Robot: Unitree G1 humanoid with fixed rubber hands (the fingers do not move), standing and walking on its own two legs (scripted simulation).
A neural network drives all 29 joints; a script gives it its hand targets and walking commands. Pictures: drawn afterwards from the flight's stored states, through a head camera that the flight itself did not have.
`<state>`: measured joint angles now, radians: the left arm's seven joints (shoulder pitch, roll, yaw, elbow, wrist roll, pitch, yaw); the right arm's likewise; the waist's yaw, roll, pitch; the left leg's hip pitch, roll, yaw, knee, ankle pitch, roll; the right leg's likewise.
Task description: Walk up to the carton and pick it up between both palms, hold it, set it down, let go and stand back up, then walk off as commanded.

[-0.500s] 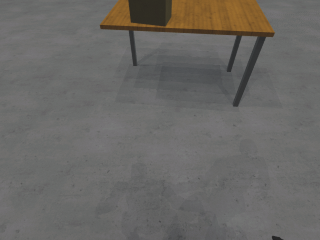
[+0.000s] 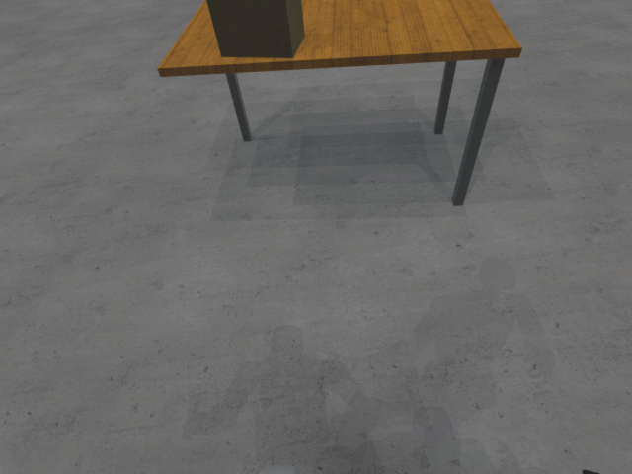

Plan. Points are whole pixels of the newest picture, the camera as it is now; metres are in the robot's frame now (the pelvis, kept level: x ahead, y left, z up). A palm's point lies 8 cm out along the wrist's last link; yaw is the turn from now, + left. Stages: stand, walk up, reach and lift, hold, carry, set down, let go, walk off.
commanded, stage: walk up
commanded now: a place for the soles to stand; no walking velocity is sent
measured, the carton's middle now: (259, 17) +1.42 +0.18 +0.02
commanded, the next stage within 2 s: none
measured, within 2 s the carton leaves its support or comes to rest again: neither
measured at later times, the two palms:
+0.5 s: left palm (95, 372) +0.30 +0.37 -0.08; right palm (554, 399) +0.23 -0.29 -0.08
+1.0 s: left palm (77, 303) +0.44 +0.46 -0.10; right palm (454, 261) +0.48 -0.23 -0.10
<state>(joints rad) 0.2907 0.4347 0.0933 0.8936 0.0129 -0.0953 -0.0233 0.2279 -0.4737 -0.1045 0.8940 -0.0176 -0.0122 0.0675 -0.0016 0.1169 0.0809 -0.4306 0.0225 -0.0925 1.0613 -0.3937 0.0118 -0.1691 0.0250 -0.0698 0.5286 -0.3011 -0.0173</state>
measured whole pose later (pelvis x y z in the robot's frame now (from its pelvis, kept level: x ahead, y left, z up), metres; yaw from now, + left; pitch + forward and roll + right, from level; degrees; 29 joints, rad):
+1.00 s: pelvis +0.37 +0.11 -0.03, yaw -3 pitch -2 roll +1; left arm 0.36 0.50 0.07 0.82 0.01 -0.08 0.00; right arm 0.22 -0.48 -0.11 0.73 -0.01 -0.05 0.09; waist 0.01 0.01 0.06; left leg -0.45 0.06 0.08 0.81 -0.31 0.00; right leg -0.36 -0.12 0.02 1.09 -0.52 -0.02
